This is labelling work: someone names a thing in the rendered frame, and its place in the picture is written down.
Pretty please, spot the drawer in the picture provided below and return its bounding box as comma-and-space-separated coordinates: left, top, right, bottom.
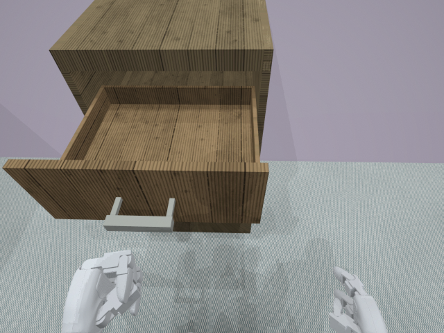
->
2, 85, 269, 223

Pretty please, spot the robot right hand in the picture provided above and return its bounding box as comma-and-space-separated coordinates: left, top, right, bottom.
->
330, 266, 388, 333

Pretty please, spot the cabinet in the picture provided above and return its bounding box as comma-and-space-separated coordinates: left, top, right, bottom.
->
49, 0, 273, 233

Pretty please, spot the handle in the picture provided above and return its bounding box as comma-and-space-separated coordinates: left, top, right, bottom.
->
103, 197, 176, 232

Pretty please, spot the robot left hand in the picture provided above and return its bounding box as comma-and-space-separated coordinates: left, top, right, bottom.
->
61, 250, 143, 333

